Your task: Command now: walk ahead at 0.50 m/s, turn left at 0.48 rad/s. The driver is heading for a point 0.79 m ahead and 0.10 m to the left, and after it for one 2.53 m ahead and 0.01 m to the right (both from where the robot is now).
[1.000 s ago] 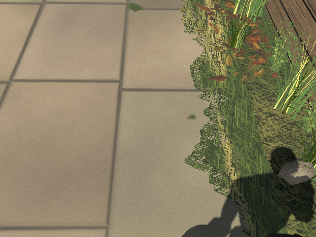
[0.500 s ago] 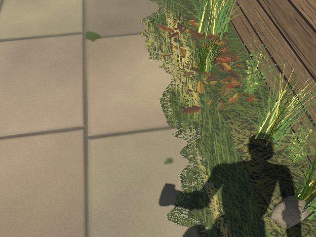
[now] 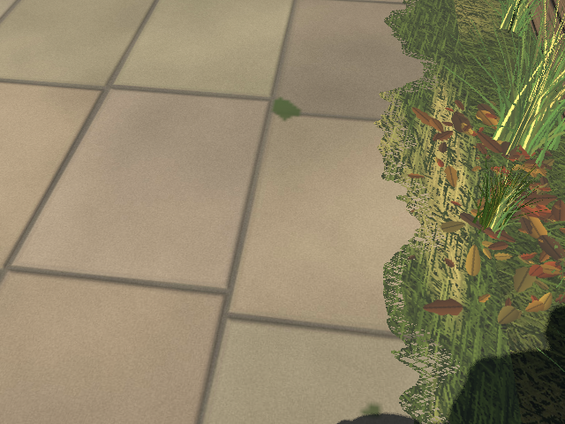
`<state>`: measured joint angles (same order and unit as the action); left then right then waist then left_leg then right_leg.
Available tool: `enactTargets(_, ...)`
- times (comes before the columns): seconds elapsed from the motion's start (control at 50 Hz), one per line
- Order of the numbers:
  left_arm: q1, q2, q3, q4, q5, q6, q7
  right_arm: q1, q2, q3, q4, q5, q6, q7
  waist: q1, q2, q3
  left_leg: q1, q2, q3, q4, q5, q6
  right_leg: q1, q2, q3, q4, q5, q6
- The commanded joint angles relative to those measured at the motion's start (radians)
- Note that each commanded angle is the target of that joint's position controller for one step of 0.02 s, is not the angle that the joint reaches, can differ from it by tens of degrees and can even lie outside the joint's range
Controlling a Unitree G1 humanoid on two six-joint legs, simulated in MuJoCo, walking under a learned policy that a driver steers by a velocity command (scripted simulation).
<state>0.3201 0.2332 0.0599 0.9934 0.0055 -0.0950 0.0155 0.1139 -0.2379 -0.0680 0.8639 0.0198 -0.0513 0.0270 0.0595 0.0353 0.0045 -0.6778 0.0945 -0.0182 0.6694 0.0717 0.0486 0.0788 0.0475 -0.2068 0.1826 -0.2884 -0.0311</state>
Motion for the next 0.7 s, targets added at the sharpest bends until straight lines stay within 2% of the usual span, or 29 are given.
enactTargets(0.02, 0.045, 0.169, 0.036, -0.025, -0.010, 0.017, 0.009, -0.160, -0.036, 0.002, -0.129, 0.003, -0.014, 0.025, 0.018, -0.067, 0.104, -0.087, -0.016, 0.055, -0.048, -0.086, 0.022, 0.052, -0.333, 0.045, 0.018, 0.562, -0.110)
enactTargets(0.06, 0.015, 0.197, 0.044, -0.041, -0.014, 0.032, 0.017, -0.130, -0.062, -0.010, -0.149, 0.004, -0.012, 0.037, -0.022, -0.107, 0.058, 0.021, -0.070, 0.117, -0.053, -0.185, 0.055, 0.074, -0.339, 0.013, 0.130, 0.883, -0.090)
enactTargets(0.08, 0.002, 0.213, 0.049, -0.050, -0.015, 0.039, 0.022, -0.075, -0.087, -0.023, -0.147, 0.005, -0.009, 0.040, -0.060, -0.134, 0.014, 0.113, -0.108, 0.146, -0.042, -0.237, 0.075, 0.074, -0.337, 0.001, 0.229, 1.050, -0.079)
enactTargets(0.1, -0.015, 0.224, 0.051, -0.059, -0.015, 0.047, 0.026, 0.040, -0.129, -0.045, -0.126, 0.009, -0.007, 0.039, -0.126, -0.142, -0.051, 0.267, -0.147, 0.157, -0.062, -0.247, 0.104, 0.042, -0.323, -0.010, 0.390, 1.127, -0.063)
enactTargets(0.12, -0.037, 0.222, 0.047, -0.072, -0.019, 0.046, 0.028, 0.204, -0.192, -0.079, -0.089, 0.009, -0.005, 0.026, -0.215, -0.110, -0.135, 0.534, -0.157, 0.108, -0.142, -0.179, 0.148, -0.096, -0.281, -0.025, 0.624, 1.006, -0.026)
enactTargets(0.14, -0.008, 0.152, 0.027, -0.108, 0.004, 0.030, 0.021, 0.314, -0.291, -0.106, -0.067, 0.004, 0.004, 0.000, -0.209, 0.076, -0.236, 0.866, 0.062, -0.257, -0.154, -0.195, 0.244, -0.440, -0.188, -0.025, 0.976, 0.438, 0.023)
enactTargets(0.16, 0.036, 0.059, -0.009, -0.150, -0.002, -0.015, 0.000, 0.285, -0.321, -0.099, -0.092, -0.003, -0.008, 0.004, -0.128, 0.204, -0.359, 1.087, 0.264, -0.819, -0.323, -0.272, 0.425, -0.758, 0.019, 0.184, 1.245, -0.302, 0.052)
enactTargets(0.18, -0.087, 0.148, 0.014, -0.174, -0.038, -0.052, -0.017, 0.298, -0.230, -0.073, -0.091, -0.012, -0.013, 0.004, -0.184, 0.091, -0.323, 1.082, 0.225, -0.728, -0.362, -0.274, 0.360, -0.871, -0.046, 0.320, 1.273, -0.255, 0.023)
enactTargets(0.2, -0.138, 0.159, 0.015, -0.192, -0.055, -0.068, -0.023, 0.247, -0.180, -0.061, -0.095, -0.008, -0.021, 0.002, -0.166, 0.052, -0.199, 0.955, 0.186, -0.557, -0.360, -0.210, 0.313, -0.899, -0.093, 0.305, 1.206, -0.166, 0.000)
enactTargets(0.22, -0.143, 0.148, 0.017, -0.182, -0.037, -0.071, -0.015, 0.171, -0.158, -0.054, -0.112, -0.003, -0.025, 0.003, -0.114, -0.049, -0.125, 0.793, 0.139, -0.447, -0.373, -0.129, 0.277, -0.843, -0.135, 0.297, 1.104, -0.102, -0.001)
enactTargets(0.24, -0.142, 0.159, 0.029, -0.174, -0.014, -0.059, -0.008, 0.116, -0.122, -0.041, -0.129, -0.006, -0.026, 0.003, -0.080, -0.071, -0.074, 0.675, 0.101, -0.367, -0.398, -0.051, 0.249, -0.778, -0.161, 0.287, 1.027, -0.059, 0.006)
enactTargets(0.26, -0.118, 0.158, 0.033, -0.181, -0.010, -0.043, -0.009, 0.096, -0.130, -0.040, -0.142, -0.016, -0.027, -0.002, -0.048, -0.024, -0.069, 0.586, 0.098, -0.358, -0.420, 0.003, 0.266, -0.713, -0.172, 0.294, 0.999, -0.046, 0.022)
enactTargets(0.3, -0.093, 0.137, 0.033, -0.180, -0.002, -0.019, -0.009, 0.098, -0.134, -0.038, -0.144, -0.012, -0.031, -0.011, -0.029, -0.018, -0.053, 0.503, 0.080, -0.285, -0.446, 0.076, 0.265, -0.677, -0.183, 0.272, 0.908, -0.016, 0.056)
enactTargets(0.32, -0.118, 0.123, 0.029, -0.187, 0.002, -0.012, -0.006, 0.112, -0.148, -0.041, -0.139, -0.013, -0.033, -0.019, -0.033, -0.017, -0.041, 0.476, 0.065, -0.248, -0.459, 0.092, 0.257, -0.680, -0.180, 0.257, 0.852, 0.033, 0.069)
enactTargets(0.36, -0.197, 0.106, 0.021, -0.212, 0.008, -0.009, -0.006, 0.152, -0.163, -0.043, -0.123, -0.010, -0.033, -0.030, -0.061, -0.003, -0.019, 0.459, 0.041, -0.195, -0.471, 0.119, 0.232, -0.695, -0.171, 0.241, 0.702, 0.168, 0.085)
enactTargets(0.42, -0.292, 0.083, 0.008, -0.234, 0.000, -0.014, -0.017, 0.194, -0.164, -0.040, -0.105, -0.007, -0.029, -0.035, -0.109, 0.027, -0.008, 0.454, 0.001, -0.136, -0.468, 0.024, 0.179, -0.632, -0.132, 0.222, 0.476, 0.381, 0.074)
enactTargets(0.46, -0.348, 0.089, 0.006, -0.251, -0.010, -0.018, -0.024, 0.227, -0.169, -0.039, -0.087, -0.006, -0.031, -0.033, -0.136, 0.043, 0.013, 0.477, 0.023, -0.159, -0.475, -0.068, 0.172, -0.619, -0.114, 0.219, 0.405, 0.444, 0.063)
enactTargets(0.52, -0.400, 0.116, 0.008, -0.278, -0.014, -0.027, -0.038, 0.264, -0.169, -0.039, -0.062, -0.003, -0.026, -0.033, -0.150, 0.047, 0.039, 0.604, 0.081, -0.209, -0.425, -0.062, 0.169, -0.683, -0.108, 0.235, 0.342, 0.377, 0.031)
enactTargets(0.58, -0.364, 0.143, 0.015, -0.282, -0.013, -0.039, -0.049, 0.267, -0.184, -0.044, -0.051, -0.006, -0.013, -0.042, -0.115, 0.069, 0.030, 0.705, 0.126, -0.239, -0.354, 0.075, 0.144, -0.654, -0.092, 0.227, 0.306, 0.251, -0.013)
enactTargets(0.6, -0.302, 0.160, 0.023, -0.268, -0.013, -0.041, -0.048, 0.247, -0.190, -0.044, -0.055, -0.006, -0.009, -0.044, -0.076, 0.077, -0.002, 0.709, 0.111, -0.224, -0.290, 0.220, 0.129, -0.562, -0.067, 0.202, 0.286, 0.227, -0.033)
enactTargets(0.62, -0.177, 0.191, 0.040, -0.230, -0.009, -0.043, -0.044, 0.230, -0.178, -0.038, -0.062, -0.008, -0.006, -0.043, -0.014, 0.060, -0.083, 0.683, 0.059, -0.183, -0.151, 0.346, 0.107, -0.381, -0.051, 0.186, 0.272, 0.258, -0.063)
enactTargets(0.64, -0.005, 0.241, 0.054, -0.200, 0.004, -0.043, -0.039, 0.219, -0.143, -0.020, -0.083, -0.020, -0.006, -0.041, 0.056, -0.001, -0.226, 0.533, -0.001, -0.137, 0.102, 0.209, 0.074, -0.099, -0.181, 0.321, 0.313, 0.296, -0.128)
enactTargets(0.66, 0.116, 0.321, 0.078, -0.169, 0.007, -0.033, -0.040, 0.367, -0.061, 0.003, -0.083, -0.009, -0.025, -0.036, 0.024, -0.261, -0.371, 0.142, -0.165, -0.058, 0.490, -0.285, -0.012, 0.291, -0.406, 0.744, 0.269, 0.147, -0.291)
enactTargets(0.68, 0.136, 0.240, 0.056, -0.152, -0.017, -0.027, -0.047, 0.346, -0.103, 0.001, -0.074, 0.002, -0.039, -0.032, 0.046, -0.290, -0.376, -0.025, -0.169, -0.144, 0.604, -0.648, -0.009, 0.321, -0.437, 0.961, 0.130, -0.061, -0.299)
enactTargets(0.7, 0.053, 0.189, 0.039, -0.169, -0.024, -0.023, -0.045, 0.247, -0.171, -0.016, -0.098, 0.018, -0.046, -0.028, 0.045, -0.194, -0.203, -0.108, -0.104, -0.141, 0.652, -0.581, 0.001, 0.189, -0.407, 0.837, 0.108, -0.156, -0.244)
